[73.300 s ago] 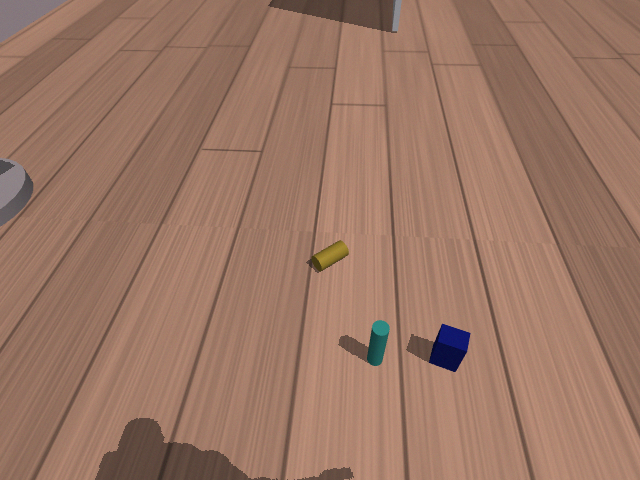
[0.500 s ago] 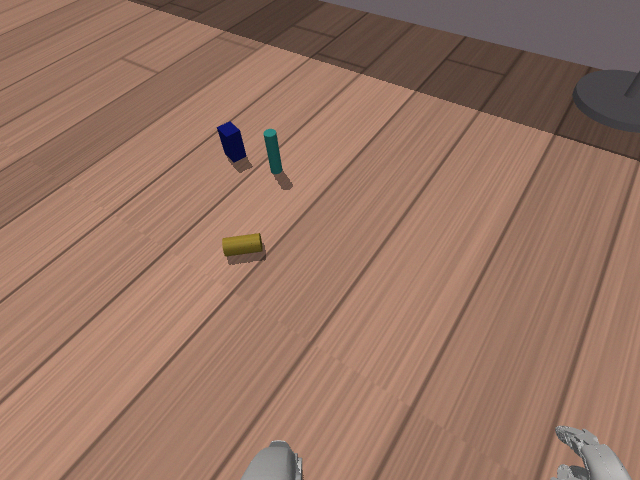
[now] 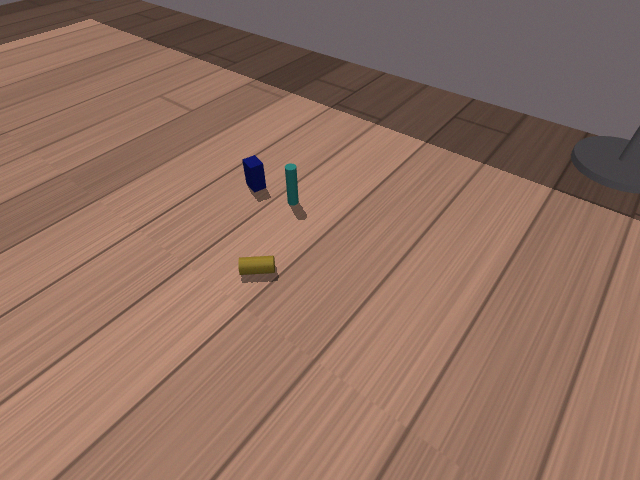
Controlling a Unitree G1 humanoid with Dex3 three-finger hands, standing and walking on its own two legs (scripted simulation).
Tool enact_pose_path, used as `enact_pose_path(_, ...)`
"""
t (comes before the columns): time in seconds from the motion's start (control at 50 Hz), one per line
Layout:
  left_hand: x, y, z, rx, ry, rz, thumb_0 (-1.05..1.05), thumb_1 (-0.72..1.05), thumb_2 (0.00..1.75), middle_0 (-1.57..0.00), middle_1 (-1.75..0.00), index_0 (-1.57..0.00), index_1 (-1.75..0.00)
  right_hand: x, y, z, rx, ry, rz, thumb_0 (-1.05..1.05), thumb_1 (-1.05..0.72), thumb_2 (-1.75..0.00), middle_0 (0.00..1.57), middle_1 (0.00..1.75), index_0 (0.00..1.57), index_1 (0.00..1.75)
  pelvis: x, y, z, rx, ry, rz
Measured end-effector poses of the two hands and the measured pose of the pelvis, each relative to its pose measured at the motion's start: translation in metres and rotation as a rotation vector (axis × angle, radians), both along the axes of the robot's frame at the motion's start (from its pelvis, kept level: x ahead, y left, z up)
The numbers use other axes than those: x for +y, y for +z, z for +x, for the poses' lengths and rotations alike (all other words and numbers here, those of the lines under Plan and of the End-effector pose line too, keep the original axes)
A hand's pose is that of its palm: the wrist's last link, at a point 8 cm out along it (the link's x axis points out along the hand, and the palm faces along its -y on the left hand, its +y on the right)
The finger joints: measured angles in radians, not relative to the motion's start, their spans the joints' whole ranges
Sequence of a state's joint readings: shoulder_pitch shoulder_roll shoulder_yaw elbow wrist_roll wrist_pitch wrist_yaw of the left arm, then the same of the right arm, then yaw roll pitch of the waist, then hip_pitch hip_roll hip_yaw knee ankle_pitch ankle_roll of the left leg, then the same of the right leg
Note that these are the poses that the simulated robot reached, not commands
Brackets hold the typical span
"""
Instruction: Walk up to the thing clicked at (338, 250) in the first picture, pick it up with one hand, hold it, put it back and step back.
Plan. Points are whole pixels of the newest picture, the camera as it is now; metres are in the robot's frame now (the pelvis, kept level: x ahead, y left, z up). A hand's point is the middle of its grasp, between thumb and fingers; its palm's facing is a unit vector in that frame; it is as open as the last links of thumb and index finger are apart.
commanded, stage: step back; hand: left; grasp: from above
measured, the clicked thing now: (257, 265) +1.08 +0.27 -0.73
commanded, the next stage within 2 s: stand in 0.66 s
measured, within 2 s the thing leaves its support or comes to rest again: neither
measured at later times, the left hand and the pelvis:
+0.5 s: hand out of the picture +0.12 +0.28 -0.15, palm faces +0.03 -0.94 -0.35, open 7.4 cm; pelvis +0.05 +0.02 +0.00, yaw +0 degrees
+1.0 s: hand out of the picture +0.16 +0.26 -0.13, palm faces -0.02 -0.94 -0.33, open 7.4 cm; pelvis +0.05 +0.02 +0.02, yaw +0 degrees
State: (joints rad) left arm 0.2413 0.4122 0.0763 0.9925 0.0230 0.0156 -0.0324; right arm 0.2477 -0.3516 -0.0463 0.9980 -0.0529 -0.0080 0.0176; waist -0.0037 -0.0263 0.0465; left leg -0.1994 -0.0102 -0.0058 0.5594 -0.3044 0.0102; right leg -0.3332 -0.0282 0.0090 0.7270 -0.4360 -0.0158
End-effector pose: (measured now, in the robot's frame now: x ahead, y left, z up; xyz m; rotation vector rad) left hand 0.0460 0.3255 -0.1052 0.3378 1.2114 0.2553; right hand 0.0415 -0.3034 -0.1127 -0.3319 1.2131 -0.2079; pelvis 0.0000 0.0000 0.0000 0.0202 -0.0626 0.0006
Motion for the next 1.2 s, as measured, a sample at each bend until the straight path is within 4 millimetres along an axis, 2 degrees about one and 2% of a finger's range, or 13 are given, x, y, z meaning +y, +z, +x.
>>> enact_pose_path(0.1, -0.018, -0.003, 0.006, -0.025, -0.003, -0.004, 0.0, 0.91, 0.9, -0.21, -0.3, -0.2, -0.3, -0.01, -0.008, 0.015, -0.012, -0.007, 0.006, 0.01, -0.9, -0.9, 0.2, 0.3, 0.2, 0.3, -0.009, -0.004, 0.005, -0.006, -0.001, -0.037)
enact_pose_path(0.16, -0.025, -0.001, 0.008, -0.047, 0.01, -0.016, 0.0, 0.91, 0.9, -0.21, -0.3, -0.2, -0.3, -0.011, -0.006, 0.028, -0.009, 0.013, 0.003, 0.01, -0.9, -0.9, 0.2, 0.3, 0.2, 0.3, -0.008, -0.002, 0.009, -0.001, 0.008, -0.03)
enact_pose_path(0.22, -0.025, 0.0, 0.01, -0.049, 0.021, -0.024, 0.0, 0.91, 0.9, -0.21, -0.3, -0.2, -0.3, -0.01, -0.004, 0.04, -0.006, 0.035, -0.006, 0.0, -0.9, -0.9, 0.2, 0.3, 0.2, 0.3, -0.004, 0.0, 0.014, 0.006, 0.018, -0.03)
enact_pose_path(0.3, -0.013, -0.006, 0.018, -0.028, 0.03, -0.031, 0.0, 0.9, 0.9, -0.21, -0.3, -0.2, -0.3, -0.004, -0.002, 0.052, 0.003, 0.046, -0.024, 0.0, -0.9, -0.9, 0.2, 0.3, 0.2, 0.3, 0.006, -0.002, 0.024, 0.014, 0.032, -0.026)
enact_pose_path(0.4, -0.001, -0.012, 0.04, -0.002, 0.027, -0.042, 0.0, 0.91, 0.9, -0.21, -0.3, -0.2, -0.3, 0.012, 0.001, 0.065, 0.005, 0.029, -0.025, 0.0, -0.9, -0.9, 0.2, 0.3, 0.2, 0.3, 0.017, -0.001, 0.039, 0.02, 0.014, -0.018)
enact_pose_path(0.52, 0.002, -0.008, 0.074, -0.024, 0.002, -0.039, 0.0, 0.91, 0.9, -0.21, -0.3, -0.2, -0.3, 0.03, 0.004, 0.096, -0.027, 0.022, 0.006, 0.0, -0.9, -0.9, 0.2, 0.3, 0.2, 0.3, 0.019, 0.004, 0.055, 0.026, 0.004, -0.029)
enact_pose_path(0.62, 0.003, -0.001, 0.1, -0.057, -0.02, -0.029, 0.0, 0.91, 0.9, -0.21, -0.3, -0.2, -0.3, 0.037, 0.006, 0.12, -0.072, 0.018, 0.021, 0.0, -0.9, -0.9, 0.2, 0.3, 0.2, 0.3, 0.022, 0.007, 0.059, 0.026, -0.003, -0.025)
enact_pose_path(0.72, -0.001, 0.006, 0.117, -0.079, -0.038, -0.032, 0.0, 0.91, 0.9, -0.21, -0.3, -0.2, -0.3, 0.038, 0.01, 0.134, -0.1, 0.017, 0.031, 0.0, -0.9, -0.9, 0.2, 0.3, 0.2, 0.3, 0.023, 0.01, 0.062, 0.022, -0.006, -0.02)
enact_pose_path(0.8, -0.007, 0.009, 0.12, -0.078, -0.052, -0.041, 0.0, 0.91, 0.9, -0.21, -0.3, -0.2, -0.3, 0.036, 0.014, 0.134, -0.104, 0.012, 0.034, 0.0, -0.9, -0.9, 0.2, 0.3, 0.2, 0.3, 0.022, 0.014, 0.062, 0.016, -0.005, -0.018)
enact_pose_path(0.9, -0.013, 0.009, 0.115, -0.062, -0.056, -0.052, 0.0, 0.91, 0.9, -0.21, -0.3, -0.2, -0.3, 0.03, 0.016, 0.124, -0.087, 0.0, 0.029, 0.0, -0.9, -0.9, 0.2, 0.3, 0.2, 0.3, 0.02, 0.017, 0.059, 0.009, -0.006, -0.017)
enact_pose_path(1.2, -0.016, 0.006, 0.074, -0.003, -0.039, -0.052, 0.0, 0.91, 0.9, -0.21, -0.3, -0.2, -0.3, 0.018, 0.013, 0.074, -0.007, -0.031, 0.022, 0.0, -0.9, -0.9, 0.2, 0.3, 0.2, 0.3, 0.014, 0.019, 0.043, -0.006, -0.004, -0.02)
